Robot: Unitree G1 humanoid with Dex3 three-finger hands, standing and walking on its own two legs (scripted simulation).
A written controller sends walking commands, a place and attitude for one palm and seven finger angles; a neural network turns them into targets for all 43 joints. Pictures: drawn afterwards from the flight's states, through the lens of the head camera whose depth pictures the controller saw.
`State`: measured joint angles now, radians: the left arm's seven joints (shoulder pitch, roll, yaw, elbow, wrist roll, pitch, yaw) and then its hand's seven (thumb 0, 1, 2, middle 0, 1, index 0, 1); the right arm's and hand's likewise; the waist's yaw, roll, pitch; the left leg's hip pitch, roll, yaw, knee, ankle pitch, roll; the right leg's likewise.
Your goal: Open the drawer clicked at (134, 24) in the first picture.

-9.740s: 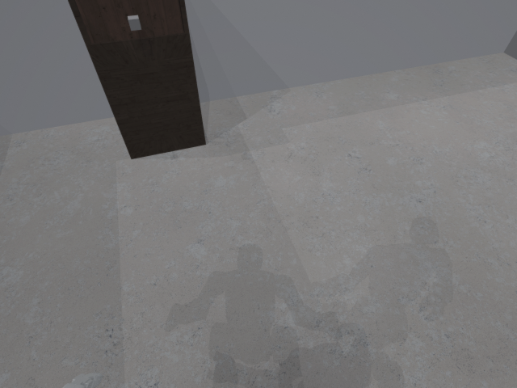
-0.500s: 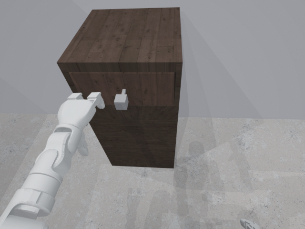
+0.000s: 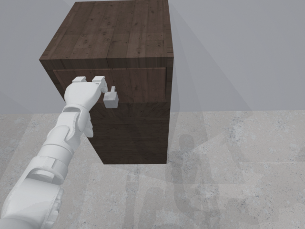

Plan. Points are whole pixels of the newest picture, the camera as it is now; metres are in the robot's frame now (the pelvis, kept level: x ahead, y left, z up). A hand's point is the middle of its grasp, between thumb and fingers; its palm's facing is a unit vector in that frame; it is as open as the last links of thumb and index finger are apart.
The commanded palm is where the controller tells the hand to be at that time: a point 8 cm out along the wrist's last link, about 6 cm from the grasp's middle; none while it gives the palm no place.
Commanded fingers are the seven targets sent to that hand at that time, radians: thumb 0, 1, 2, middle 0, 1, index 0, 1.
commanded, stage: move the hooked fingers above the handle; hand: left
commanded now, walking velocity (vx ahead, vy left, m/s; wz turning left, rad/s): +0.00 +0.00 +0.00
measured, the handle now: (112, 95) +0.56 +0.17 -0.02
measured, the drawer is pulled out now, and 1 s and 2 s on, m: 0.00 0.00 0.00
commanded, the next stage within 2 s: lower the fingers behind the handle in 1.16 s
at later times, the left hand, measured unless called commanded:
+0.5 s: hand (105, 90) +0.51 +0.16 +0.06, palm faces -0.04 -0.03 -1.00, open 13.8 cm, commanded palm +0.49 +0.17 +0.11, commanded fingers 0.00 -0.50 0.30 -0.30 -1.20 -0.30 -1.20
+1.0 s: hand (105, 91) +0.51 +0.17 +0.05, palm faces -0.04 -0.04 -1.00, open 13.8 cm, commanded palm +0.50 +0.17 +0.11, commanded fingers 0.00 -0.50 0.30 -0.30 -1.20 -0.30 -1.20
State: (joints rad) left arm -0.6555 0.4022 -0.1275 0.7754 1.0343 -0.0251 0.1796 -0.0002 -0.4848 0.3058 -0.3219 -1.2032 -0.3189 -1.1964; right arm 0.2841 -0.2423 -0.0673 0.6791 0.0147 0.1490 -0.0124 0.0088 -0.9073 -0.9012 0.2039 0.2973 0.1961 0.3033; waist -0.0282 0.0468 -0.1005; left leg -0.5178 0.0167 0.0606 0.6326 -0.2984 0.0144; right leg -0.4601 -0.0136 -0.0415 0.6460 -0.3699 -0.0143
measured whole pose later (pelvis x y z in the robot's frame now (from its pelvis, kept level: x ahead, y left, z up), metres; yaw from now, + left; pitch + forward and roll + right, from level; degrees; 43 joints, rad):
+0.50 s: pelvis -0.01 +0.01 -0.01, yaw -2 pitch +17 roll -1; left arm -0.98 0.44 -0.07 1.15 1.08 0.05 0.26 0.00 -0.48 0.31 -0.32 -1.20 -0.32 -1.20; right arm 0.41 -0.26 -0.07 0.72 0.00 0.10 -0.02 0.01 -0.91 -0.90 0.20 0.30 0.20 0.30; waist -0.16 0.05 -0.12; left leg -0.70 0.04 0.08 0.71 -0.31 0.02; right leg -0.64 0.01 -0.02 0.70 -0.36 -0.01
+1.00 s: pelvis +0.00 +0.01 -0.01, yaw -1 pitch +18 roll -1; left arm -0.96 0.39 -0.13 1.10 1.06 0.05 0.26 0.00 -0.48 0.31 -0.32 -1.20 -0.32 -1.20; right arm 0.37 -0.24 -0.07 0.72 -0.01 0.11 0.01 0.01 -0.91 -0.90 0.21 0.30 0.20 0.30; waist -0.13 0.05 -0.14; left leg -0.70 0.03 0.06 0.72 -0.33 0.03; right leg -0.62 0.00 -0.04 0.68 -0.37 0.00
